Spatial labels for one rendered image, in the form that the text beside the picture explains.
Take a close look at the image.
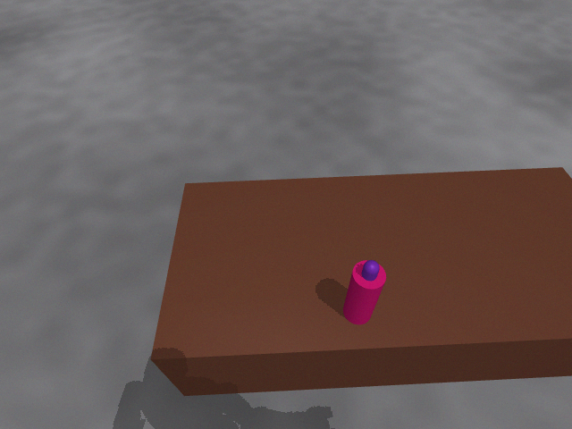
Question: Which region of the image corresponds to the bottle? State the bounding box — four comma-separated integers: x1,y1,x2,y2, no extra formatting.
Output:
343,260,386,324

